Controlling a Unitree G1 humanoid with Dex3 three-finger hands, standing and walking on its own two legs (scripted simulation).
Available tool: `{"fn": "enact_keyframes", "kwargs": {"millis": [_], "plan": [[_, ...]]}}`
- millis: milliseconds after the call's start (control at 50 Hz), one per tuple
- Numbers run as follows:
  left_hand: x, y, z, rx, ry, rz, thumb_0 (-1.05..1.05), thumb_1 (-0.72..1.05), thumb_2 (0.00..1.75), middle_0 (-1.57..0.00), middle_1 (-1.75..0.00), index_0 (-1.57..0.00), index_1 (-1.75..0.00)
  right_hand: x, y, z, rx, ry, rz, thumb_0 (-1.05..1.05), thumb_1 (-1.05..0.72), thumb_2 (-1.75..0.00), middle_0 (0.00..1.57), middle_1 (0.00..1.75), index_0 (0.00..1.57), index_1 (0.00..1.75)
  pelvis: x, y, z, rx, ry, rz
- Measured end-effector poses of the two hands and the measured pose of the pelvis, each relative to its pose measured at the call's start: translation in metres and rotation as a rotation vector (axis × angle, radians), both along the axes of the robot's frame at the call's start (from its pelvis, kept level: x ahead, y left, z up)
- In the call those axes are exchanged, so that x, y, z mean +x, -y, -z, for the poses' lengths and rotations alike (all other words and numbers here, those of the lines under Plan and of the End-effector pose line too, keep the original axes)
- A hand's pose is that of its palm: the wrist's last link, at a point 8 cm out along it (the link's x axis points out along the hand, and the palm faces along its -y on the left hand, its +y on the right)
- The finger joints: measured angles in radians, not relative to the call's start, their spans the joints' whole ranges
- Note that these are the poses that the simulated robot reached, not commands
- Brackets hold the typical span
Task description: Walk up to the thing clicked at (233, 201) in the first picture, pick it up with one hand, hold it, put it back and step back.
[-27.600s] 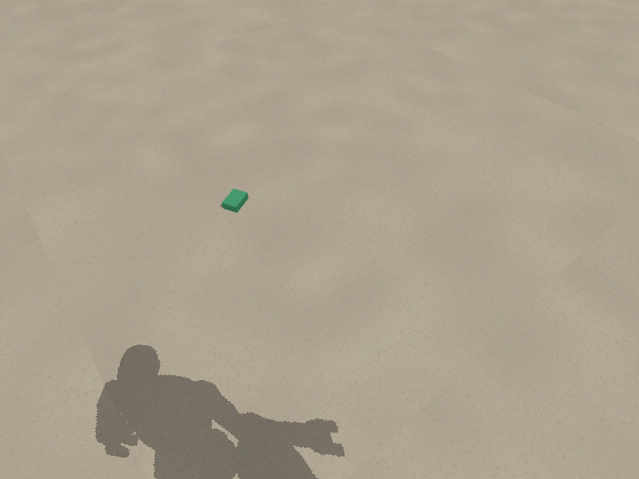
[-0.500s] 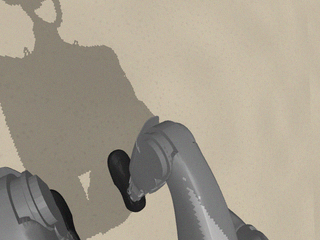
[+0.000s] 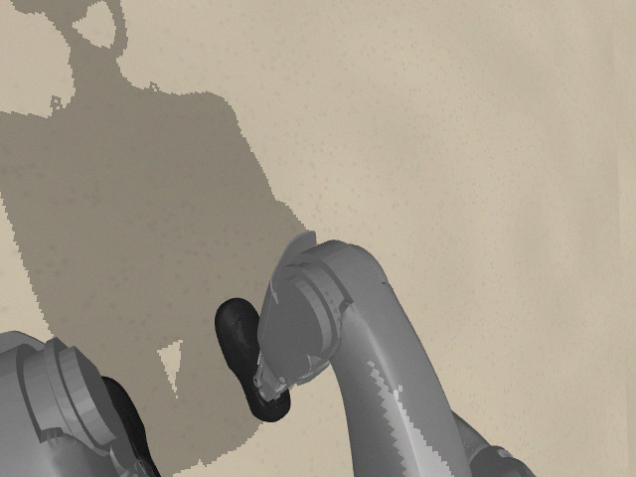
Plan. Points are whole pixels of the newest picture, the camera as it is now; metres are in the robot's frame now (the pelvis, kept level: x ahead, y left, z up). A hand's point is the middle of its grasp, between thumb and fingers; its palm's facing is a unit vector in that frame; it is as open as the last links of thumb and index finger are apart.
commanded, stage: settle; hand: left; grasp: from above
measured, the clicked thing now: out of the picture +0.46 +0.40 -0.29
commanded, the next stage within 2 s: lift in 0.90 s
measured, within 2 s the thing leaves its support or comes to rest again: leaves its support in 0.36 s, rests again in 2.00 s
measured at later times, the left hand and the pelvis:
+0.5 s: hand out of the picture +0.45 +0.40 -0.22, palm faces -0.41 -0.15 -0.90, open 9.2 cm; pelvis +0.00 +0.00 +0.00, yaw +1 degrees
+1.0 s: hand out of the picture +0.45 +0.40 -0.14, palm faces -0.43 -0.11 -0.90, open 9.2 cm; pelvis +0.00 +0.00 +0.02, yaw +5 degrees
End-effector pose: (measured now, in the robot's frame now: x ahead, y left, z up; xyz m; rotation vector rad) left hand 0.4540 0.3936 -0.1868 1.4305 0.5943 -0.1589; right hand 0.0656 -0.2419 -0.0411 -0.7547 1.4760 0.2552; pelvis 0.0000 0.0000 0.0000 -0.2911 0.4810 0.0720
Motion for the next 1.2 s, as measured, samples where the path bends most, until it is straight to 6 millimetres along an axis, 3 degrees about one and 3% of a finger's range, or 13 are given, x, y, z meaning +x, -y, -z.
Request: {"fn": "enact_keyframes", "kwargs": {"millis": [380, 640, 980, 1200], "plan": [[0.004, -0.002, -0.009, 0.002, 0.013, 0.004, 0.01, 0.25, 0.01, -0.85, -0.08, -0.88, -0.07, -0.004, 0.001, -0.003, -0.008, -0.006, 0.037, 0.0, -0.9, -0.89, 0.21, 0.3, 0.2, 0.3, 0.002, 0.0, -0.002, 0.002, -0.017, -0.003], [0.0, -0.019, -0.058, 0.027, 0.019, 0.0, 0.0, 0.26, 0.0, -0.88, -0.03, -0.91, -0.02, 0.002, 0.017, -0.006, -0.022, 0.02, 0.116, 0.0, -0.89, -0.89, 0.21, 0.3, 0.2, 0.3, 0.002, -0.001, -0.01, 0.014, -0.057, -0.023], [-0.004, -0.004, -0.1, 0.015, 0.033, 0.073, 0.0, 0.23, 0.0, -0.93, 0.0, -0.95, 0.0, 0.028, 0.025, -0.008, -0.028, 0.102, 0.142, 0.0, -0.9, -0.89, 0.21, 0.3, 0.2, 0.3, 0.0, 0.002, -0.022, 0.046, -0.089, -0.053], [-0.016, -0.004, -0.128, 0.022, -0.004, 0.007, 0.0, 0.21, 0.0, -0.93, -0.04, -0.95, -0.04, 0.028, 0.017, -0.007, 0.027, 0.114, 0.214, 0.0, -0.91, -0.9, 0.21, 0.3, 0.2, 0.3, 0.0, 0.002, -0.04, 0.071, -0.124, -0.066]]}}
